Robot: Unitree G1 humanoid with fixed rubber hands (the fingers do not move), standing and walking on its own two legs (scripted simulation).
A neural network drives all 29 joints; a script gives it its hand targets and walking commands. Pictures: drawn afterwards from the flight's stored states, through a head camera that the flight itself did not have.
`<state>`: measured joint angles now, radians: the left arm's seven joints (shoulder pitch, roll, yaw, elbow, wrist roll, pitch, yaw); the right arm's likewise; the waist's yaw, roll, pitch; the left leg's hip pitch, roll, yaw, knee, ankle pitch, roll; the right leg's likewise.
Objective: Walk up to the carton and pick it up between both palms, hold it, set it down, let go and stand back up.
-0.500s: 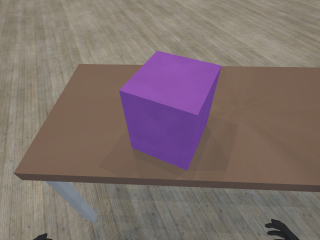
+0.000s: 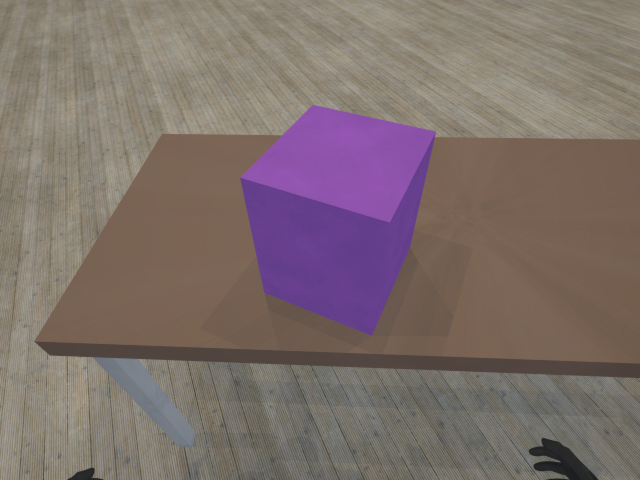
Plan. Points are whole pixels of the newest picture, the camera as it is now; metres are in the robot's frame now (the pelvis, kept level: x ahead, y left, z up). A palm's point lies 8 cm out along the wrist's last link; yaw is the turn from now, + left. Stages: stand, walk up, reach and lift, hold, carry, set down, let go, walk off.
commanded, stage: walk up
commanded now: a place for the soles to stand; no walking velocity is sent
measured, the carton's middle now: (342, 219) +0.51 -0.03 +0.05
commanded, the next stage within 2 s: reach and lift in 0.32 s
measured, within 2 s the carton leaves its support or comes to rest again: neither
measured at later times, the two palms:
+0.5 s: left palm out of the picture +0.16 +0.29 -0.07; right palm out of the picture +0.13 -0.30 -0.09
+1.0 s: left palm (97, 460) +0.19 +0.28 -0.04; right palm (518, 477) +0.16 -0.22 -0.04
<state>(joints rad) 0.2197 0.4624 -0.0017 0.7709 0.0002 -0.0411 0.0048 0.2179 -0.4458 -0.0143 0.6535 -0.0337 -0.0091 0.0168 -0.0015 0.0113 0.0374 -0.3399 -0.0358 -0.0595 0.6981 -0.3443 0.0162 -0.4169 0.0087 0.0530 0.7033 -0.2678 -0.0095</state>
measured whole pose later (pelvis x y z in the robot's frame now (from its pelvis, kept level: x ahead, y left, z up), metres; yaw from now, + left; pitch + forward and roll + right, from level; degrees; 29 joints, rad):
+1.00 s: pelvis +0.02 +0.02 +0.02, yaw +0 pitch -5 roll -2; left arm 0.21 0.34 0.00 0.42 0.00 0.20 -0.04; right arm 0.25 -0.15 -0.08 0.66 -0.05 -0.24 -0.09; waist 0.00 0.00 0.05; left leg -0.17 0.00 -0.06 0.57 -0.31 0.01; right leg -0.19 0.03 0.05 0.45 -0.18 0.00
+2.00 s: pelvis +0.04 +0.02 +0.02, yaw +0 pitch -5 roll -2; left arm 0.31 0.43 0.00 0.06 -0.17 0.01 -0.19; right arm 0.51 0.05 0.08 -0.06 0.10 -0.04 -0.33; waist 0.00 0.00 0.05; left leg -0.11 0.01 -0.06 0.52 -0.32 0.01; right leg -0.12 0.03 0.05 0.39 -0.18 0.02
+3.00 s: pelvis +0.05 +0.03 +0.03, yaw +0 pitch -4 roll -3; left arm -0.30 0.45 0.00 0.06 -0.20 0.47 -0.19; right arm -0.04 -0.06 0.00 -0.12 0.15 0.38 -0.38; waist 0.00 0.00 0.05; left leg -0.11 0.01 -0.06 0.50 -0.32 0.01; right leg -0.10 0.03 0.05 0.32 -0.15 0.03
